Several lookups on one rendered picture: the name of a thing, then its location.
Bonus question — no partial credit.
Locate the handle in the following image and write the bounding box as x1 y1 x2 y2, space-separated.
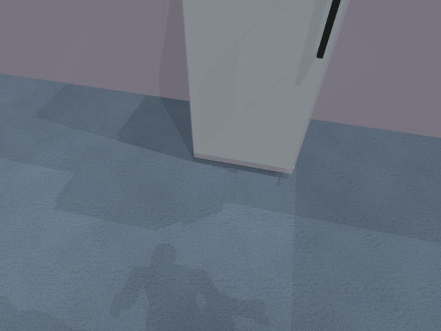
317 0 341 59

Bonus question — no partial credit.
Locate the fridge door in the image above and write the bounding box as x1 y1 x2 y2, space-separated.
183 0 346 169

